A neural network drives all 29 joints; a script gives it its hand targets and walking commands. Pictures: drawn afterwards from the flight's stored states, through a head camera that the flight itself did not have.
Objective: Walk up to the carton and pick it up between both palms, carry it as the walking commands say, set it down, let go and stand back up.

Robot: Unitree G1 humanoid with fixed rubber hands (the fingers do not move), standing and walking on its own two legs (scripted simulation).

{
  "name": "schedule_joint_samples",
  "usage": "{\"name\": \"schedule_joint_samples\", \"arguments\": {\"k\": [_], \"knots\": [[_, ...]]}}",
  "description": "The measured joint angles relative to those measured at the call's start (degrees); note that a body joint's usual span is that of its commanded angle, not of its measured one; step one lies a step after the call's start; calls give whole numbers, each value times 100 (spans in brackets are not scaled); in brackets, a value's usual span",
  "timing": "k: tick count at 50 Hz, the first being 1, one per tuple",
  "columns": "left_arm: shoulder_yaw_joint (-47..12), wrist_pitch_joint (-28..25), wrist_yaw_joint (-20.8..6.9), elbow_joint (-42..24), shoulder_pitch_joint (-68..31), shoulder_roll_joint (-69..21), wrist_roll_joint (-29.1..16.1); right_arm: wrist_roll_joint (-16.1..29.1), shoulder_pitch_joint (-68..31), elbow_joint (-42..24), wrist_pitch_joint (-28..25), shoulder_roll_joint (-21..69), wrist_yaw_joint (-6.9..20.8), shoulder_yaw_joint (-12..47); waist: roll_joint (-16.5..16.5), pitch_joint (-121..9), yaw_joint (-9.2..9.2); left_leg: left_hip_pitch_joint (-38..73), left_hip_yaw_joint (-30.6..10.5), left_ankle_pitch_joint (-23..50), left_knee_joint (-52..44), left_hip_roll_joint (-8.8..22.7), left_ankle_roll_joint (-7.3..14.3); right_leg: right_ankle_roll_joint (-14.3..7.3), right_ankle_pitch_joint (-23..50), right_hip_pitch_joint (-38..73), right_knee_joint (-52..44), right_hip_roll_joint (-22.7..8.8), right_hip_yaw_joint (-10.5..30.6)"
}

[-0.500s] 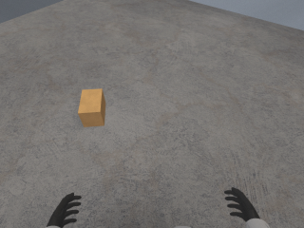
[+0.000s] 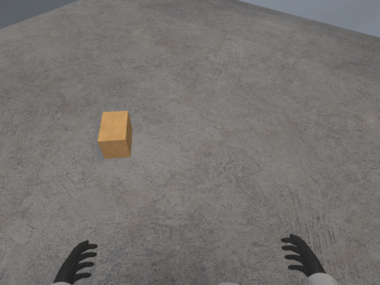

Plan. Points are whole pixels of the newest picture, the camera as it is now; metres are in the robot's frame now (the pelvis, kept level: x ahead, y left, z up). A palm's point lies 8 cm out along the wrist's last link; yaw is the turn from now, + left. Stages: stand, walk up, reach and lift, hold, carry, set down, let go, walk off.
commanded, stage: stand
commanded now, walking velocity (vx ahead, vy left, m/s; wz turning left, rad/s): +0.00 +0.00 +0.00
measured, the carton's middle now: (116, 134) +1.06 +0.44 -0.66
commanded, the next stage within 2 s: walk up in 0.46 s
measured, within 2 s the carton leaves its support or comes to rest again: neither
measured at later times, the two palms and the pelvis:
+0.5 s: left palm (65, 280) +0.15 +0.25 -0.08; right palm (316, 271) +0.15 -0.27 -0.07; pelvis +0.00 +0.00 +0.00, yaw +0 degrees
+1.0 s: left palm out of the picture +0.11 +0.35 -0.12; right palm (252, 227) +0.25 -0.15 -0.08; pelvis +0.07 +0.08 +0.00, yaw +11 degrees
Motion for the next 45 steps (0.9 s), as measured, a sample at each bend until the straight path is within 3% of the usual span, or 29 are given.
{"name": "schedule_joint_samples", "arguments": {"k": [33, 35, 40, 43, 45], "knots": [[-1, -30, -8, 39, 0, 29, 0, 0, 0, 4, 9, -116, 0, 0, -3, -3, -1, 0, 0, -2, -1, 0, 1, 0, -2, 0, -1, 0, 0], [1, 95, -27, 61, 1, 30, 0, 0, -2, 24, 204, -128, 113, 4, -1, -28, 0, -69, 6, -121, 155, -1, 2, 0, -34, 3, -22, -15, -19], [1, 122, 49, 287, 200, 30, 0, 0, -1, 29, 400, -134, 471, 2, 7, -35, 9, -941, 5, -28, 1964, -2, 2, 16, 15, 212, -445, -331, -270], [0, 122, 54, 417, 441, 29, 0, 0, 1, 30, 409, -117, 562, 1, 13, -83, 13, -981, -2, 45, 1919, 84, 1, 150, 37, 485, -792, -530, -407], [-1, 122, 54, 479, 537, 29, 0, 0, 10, 35, 410, -100, 571, 1, 7, -237, -13, -976, -6, 37, 1287, 156, 2, 275, 41, 541, -992, -646, -557]]}}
